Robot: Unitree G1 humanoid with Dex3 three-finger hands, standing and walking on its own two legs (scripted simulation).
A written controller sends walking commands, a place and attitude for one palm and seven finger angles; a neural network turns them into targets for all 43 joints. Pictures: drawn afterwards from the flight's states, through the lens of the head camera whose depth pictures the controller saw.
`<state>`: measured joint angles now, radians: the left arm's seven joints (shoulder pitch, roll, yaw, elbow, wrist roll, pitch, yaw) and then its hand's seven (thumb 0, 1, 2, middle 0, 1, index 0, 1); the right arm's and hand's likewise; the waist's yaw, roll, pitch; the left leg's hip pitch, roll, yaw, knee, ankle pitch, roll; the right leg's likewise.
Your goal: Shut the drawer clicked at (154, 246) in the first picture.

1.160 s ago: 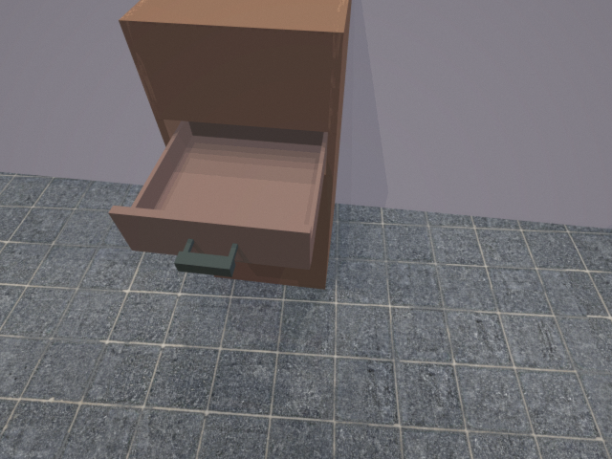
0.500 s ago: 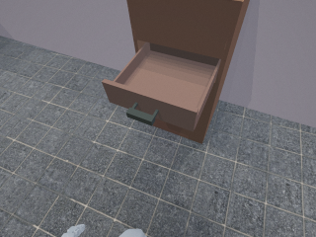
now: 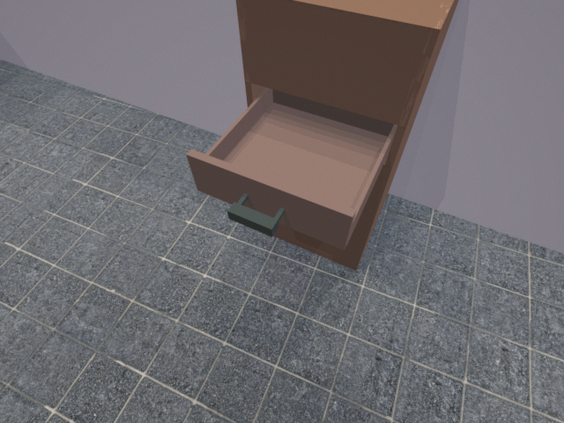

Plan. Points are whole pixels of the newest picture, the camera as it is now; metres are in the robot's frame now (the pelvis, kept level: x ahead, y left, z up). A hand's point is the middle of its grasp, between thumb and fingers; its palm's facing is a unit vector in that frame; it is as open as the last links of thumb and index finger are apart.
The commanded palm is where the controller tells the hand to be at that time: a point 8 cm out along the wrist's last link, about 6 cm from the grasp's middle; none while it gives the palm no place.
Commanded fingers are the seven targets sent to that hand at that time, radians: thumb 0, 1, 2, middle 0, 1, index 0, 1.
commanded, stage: look at it before walking up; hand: left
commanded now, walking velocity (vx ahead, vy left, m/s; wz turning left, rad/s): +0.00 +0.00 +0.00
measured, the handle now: (257, 211) +0.53 +0.10 -0.12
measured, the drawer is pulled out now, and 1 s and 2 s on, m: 0.30 0.30 0.30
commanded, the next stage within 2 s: turn to face it in 0.58 s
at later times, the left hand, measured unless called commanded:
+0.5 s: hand out of the picture +0.03 +0.19 -0.17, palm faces +0.02 -0.97 -0.23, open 7.4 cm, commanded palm none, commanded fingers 0.00 0.90 0.90 -0.20 -0.30 -0.20 -0.30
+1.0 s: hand out of the picture +0.01 +0.20 -0.18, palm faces -0.04 -0.97 -0.23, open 7.4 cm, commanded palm none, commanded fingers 0.00 0.90 0.90 -0.20 -0.30 -0.20 -0.30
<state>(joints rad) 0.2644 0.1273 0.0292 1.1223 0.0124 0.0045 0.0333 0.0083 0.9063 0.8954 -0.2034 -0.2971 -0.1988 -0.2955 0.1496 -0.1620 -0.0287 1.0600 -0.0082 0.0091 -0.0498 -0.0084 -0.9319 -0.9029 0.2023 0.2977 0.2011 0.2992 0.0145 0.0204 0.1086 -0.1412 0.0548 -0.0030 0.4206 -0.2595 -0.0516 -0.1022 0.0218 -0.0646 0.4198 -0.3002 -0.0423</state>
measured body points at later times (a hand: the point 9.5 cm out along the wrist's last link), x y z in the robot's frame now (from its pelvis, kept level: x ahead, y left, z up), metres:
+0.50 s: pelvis +0.00 +0.01 +0.00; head +0.03 +0.00 +0.45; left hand +0.03 +0.24 -0.15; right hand -0.04 -0.20 -0.16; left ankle -0.02 +0.15 -0.74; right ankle -0.05 -0.09 -0.74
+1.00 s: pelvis -0.01 +0.01 -0.01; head +0.03 +0.00 +0.44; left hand +0.02 +0.25 -0.16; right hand -0.01 -0.22 -0.17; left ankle -0.02 +0.15 -0.74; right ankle -0.04 -0.09 -0.74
